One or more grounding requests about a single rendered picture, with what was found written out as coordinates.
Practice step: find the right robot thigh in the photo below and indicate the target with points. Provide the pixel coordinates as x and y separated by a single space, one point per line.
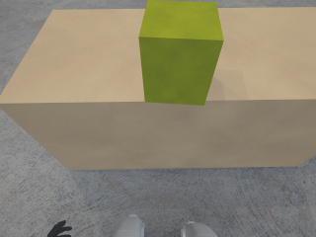
197 230

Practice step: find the left robot thigh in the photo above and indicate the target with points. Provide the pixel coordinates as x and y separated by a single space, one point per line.
130 227

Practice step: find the carton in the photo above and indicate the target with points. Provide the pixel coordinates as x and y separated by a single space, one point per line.
179 43

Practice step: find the pedestal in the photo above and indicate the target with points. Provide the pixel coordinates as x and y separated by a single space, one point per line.
79 93

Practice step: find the robot thigh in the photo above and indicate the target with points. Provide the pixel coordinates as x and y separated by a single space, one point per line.
130 227
197 230

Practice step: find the left robot hand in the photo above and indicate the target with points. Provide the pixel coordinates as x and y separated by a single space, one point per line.
58 228

